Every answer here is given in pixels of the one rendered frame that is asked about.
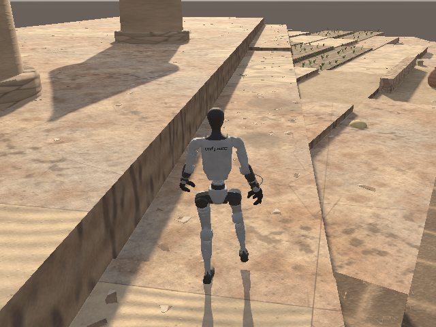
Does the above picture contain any robot right forearm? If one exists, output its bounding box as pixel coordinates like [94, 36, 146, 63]
[245, 165, 260, 192]

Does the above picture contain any left robot hand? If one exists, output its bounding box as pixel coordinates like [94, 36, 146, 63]
[179, 181, 195, 192]

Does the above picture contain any left robot upper arm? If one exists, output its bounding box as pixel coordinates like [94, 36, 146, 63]
[184, 138, 202, 174]

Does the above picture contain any robot left forearm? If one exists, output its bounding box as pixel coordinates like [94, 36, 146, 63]
[181, 163, 191, 184]

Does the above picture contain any right robot foot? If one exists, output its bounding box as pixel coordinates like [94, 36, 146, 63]
[239, 249, 249, 262]

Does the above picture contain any robot torso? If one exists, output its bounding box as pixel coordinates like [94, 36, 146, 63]
[201, 134, 233, 204]

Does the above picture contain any right robot upper arm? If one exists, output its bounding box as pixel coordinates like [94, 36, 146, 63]
[230, 137, 250, 175]

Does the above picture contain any right robot hand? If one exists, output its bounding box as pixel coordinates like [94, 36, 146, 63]
[247, 188, 263, 205]

